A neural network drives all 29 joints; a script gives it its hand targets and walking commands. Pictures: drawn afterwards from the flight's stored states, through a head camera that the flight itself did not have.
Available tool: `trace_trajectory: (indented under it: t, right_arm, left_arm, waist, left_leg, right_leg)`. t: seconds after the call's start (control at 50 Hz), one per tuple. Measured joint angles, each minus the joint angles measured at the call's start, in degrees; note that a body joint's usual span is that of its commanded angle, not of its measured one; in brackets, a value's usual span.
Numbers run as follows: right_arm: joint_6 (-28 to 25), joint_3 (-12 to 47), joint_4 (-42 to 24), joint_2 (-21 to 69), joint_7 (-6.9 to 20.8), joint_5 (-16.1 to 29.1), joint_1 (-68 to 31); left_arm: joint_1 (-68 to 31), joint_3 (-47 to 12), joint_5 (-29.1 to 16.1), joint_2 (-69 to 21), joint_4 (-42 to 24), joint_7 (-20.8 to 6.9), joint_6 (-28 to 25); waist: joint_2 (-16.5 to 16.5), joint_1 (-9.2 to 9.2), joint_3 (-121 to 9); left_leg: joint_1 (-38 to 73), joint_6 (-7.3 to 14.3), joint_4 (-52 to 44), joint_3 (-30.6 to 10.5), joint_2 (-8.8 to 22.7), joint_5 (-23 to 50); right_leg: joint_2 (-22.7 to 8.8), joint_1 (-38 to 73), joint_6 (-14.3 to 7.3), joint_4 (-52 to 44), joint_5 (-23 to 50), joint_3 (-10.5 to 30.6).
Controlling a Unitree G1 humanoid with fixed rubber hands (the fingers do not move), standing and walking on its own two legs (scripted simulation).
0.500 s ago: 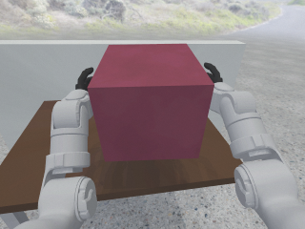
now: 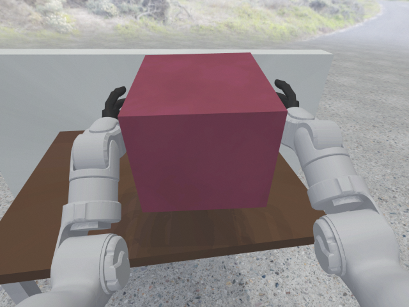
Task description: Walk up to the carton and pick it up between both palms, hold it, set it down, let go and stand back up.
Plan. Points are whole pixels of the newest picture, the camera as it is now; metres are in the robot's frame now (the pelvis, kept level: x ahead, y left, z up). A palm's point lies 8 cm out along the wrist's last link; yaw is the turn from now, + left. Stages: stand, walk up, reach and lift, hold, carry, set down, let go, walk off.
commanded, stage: set down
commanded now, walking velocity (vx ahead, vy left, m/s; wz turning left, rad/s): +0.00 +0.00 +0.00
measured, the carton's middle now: (201, 125) +0.40 +0.00 +0.25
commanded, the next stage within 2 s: none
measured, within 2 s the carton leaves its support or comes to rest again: neither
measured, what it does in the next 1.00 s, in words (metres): stands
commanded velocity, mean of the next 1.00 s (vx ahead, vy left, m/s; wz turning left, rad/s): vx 0.00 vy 0.00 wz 0.00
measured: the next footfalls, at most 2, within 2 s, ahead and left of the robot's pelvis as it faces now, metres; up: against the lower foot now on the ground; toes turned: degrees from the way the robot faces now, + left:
none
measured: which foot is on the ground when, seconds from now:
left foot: down 0.00-1.00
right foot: down 0.00-1.00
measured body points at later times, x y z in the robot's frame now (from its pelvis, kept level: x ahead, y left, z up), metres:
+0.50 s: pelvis +0.02 -0.01 +0.00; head -0.04 +0.03 +0.45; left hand +0.40 +0.18 +0.21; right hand +0.41 -0.14 +0.21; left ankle +0.05 +0.13 -0.75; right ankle +0.00 -0.11 -0.75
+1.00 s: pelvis +0.02 -0.01 +0.00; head -0.04 +0.01 +0.45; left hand +0.41 +0.17 +0.18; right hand +0.42 -0.16 +0.19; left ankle +0.05 +0.13 -0.75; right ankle +0.00 -0.11 -0.75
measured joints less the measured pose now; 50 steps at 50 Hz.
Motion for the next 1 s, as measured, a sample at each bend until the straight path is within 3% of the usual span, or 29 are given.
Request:
trace_trajectory:
  t: [0.2, 0.36, 0.48, 0.66, 1.0]
  right_arm:
    - [-11.54, -5.49, 9.18, 3.67, 3.7, -8.46, -1.34]
    - [-19.1, -4.6, 6.23, 5.78, 4.18, -8.0, 6.13]
    - [-20.38, -2.67, 0.06, 5.47, 4.0, -6.1, 11.82]
    - [-20.7, -2.34, -2.94, 5.56, 4.23, -6.92, 14.45]
    - [-23.25, -7.46, 4.05, 7.93, 5.49, -13.34, 12.27]
  left_arm:
    - [-2.46, 5.66, 5.55, -1.59, 8.33, -3.26, -10.86]
    - [2.83, 0.01, 4.48, -0.1, 4.98, -3.01, -14.67]
    - [7.57, -3.13, 3.27, -0.86, -0.7, -1.35, -15.15]
    - [9.86, -3.14, 2.86, -2.04, -2.73, -0.89, -16.27]
    - [6.96, 0.69, 3.79, -2.62, 7.54, -2.82, -21.8]
  waist:
    - [-1.62, 0.73, 3.94]
    - [-3.37, 0.1, 7.35]
    - [-3.91, 0.25, 8.69]
    - [-4.2, 0.49, 9.36]
    - [-3.98, 1.41, 9.16]
  left_leg:
    - [5.4, 0.28, -2.76, 0.41, -0.9, 0.53]
    - [7.28, -0.05, -2.79, -1.29, -1.25, 0.04]
    - [6.37, -0.39, -1.38, -1.88, -0.84, -0.93]
    - [5.85, -0.83, -0.71, -1.47, -0.25, -1.61]
    - [7.42, -0.81, -3.24, -0.61, -0.53, -0.31]
  right_leg:
    - [-1.07, 4.24, 0.18, -0.24, -0.84, 0.25]
    - [-1.24, 7.33, -0.13, -1.54, -1.34, -1.61]
    - [-0.7, 7.26, -0.46, -1.65, -1.59, -2.25]
    - [-0.18, 6.29, -0.87, -0.44, -2.3, -1.9]
    - [-0.75, 6.19, -0.86, 0.2, -2.45, -1.32]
